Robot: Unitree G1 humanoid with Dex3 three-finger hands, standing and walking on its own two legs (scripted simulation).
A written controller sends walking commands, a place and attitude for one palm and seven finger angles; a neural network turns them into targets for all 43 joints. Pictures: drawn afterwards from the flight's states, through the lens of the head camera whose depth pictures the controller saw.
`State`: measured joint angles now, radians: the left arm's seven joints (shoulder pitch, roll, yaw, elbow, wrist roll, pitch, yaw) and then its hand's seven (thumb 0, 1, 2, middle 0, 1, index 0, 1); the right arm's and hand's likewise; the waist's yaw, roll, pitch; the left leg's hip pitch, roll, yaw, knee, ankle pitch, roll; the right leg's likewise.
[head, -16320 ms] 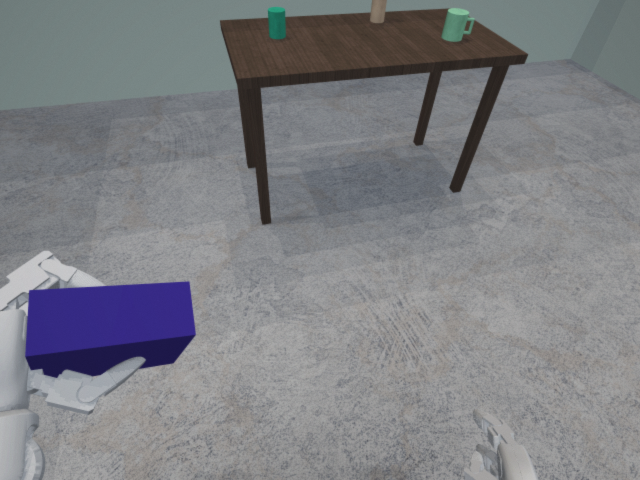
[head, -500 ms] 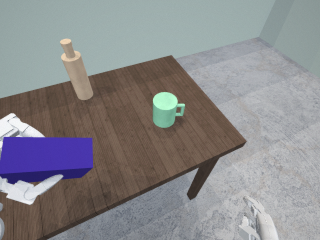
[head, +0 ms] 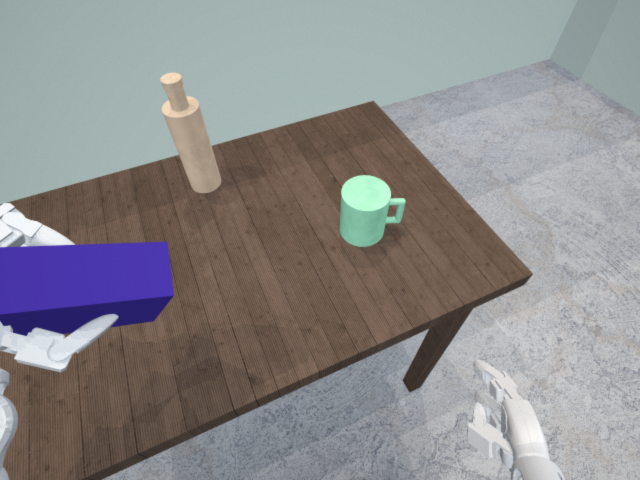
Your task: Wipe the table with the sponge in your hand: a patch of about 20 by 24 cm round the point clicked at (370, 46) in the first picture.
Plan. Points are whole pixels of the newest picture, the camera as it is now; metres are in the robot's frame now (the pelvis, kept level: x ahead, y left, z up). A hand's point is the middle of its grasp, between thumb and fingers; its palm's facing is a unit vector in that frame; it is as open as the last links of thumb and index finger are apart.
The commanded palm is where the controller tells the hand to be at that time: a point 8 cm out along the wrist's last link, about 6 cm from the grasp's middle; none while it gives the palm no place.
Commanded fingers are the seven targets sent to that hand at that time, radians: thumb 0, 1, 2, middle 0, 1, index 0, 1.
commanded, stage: come to a stop and stand still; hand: left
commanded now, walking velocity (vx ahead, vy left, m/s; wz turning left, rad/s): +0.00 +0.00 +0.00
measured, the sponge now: (115, 289) +0.26 +0.22 +0.15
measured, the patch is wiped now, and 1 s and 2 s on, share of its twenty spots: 0.00 0.00 0.00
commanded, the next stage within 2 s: look again from close up in 0.62 s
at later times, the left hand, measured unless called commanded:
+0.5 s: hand out of the picture +0.21 +0.33 +0.16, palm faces +0.39 -0.85 -0.36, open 9.6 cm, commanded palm +0.14 +0.37 +0.18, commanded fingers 0.00 0.10 1.30 -1.20 -1.60 -1.20 -1.60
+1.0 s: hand out of the picture +0.20 +0.32 +0.16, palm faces +0.39 -0.84 -0.38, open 9.6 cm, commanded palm +0.14 +0.35 +0.18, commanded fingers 0.00 0.10 1.30 -1.20 -1.60 -1.20 -1.60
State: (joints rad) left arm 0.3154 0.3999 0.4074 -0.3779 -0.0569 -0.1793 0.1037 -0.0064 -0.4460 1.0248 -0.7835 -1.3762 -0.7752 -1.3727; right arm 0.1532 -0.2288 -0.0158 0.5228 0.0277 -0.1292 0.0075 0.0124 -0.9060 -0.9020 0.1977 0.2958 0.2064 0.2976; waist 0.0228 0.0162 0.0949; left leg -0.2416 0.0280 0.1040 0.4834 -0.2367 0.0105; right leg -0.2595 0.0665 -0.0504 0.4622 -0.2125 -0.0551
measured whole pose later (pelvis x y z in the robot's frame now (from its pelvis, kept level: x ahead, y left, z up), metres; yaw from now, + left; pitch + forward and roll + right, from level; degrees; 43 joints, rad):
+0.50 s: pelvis -0.01 +0.08 +0.00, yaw +1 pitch -1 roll -1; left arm 0.38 0.37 0.34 -0.46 -0.01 -0.25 0.09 -0.01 -0.45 1.03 -0.79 -1.37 -0.78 -1.37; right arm 0.21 -0.15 0.04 0.56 0.00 -0.17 -0.01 0.01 -0.90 -0.90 0.20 0.30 0.21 0.30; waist 0.03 -0.06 0.08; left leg -0.21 -0.09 0.11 0.43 -0.21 0.11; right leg -0.24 -0.04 -0.03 0.46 -0.20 0.00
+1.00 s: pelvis -0.01 +0.07 +0.00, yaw +2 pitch -1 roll -1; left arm 0.41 0.37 0.35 -0.47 -0.03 -0.23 0.10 -0.01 -0.45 1.03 -0.79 -1.37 -0.78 -1.37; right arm 0.20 -0.20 0.02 0.56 0.01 -0.13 -0.03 0.01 -0.91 -0.90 0.20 0.30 0.21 0.30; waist 0.03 -0.03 0.09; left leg -0.21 -0.06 0.09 0.43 -0.21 0.09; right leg -0.21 -0.01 -0.05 0.40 -0.17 0.01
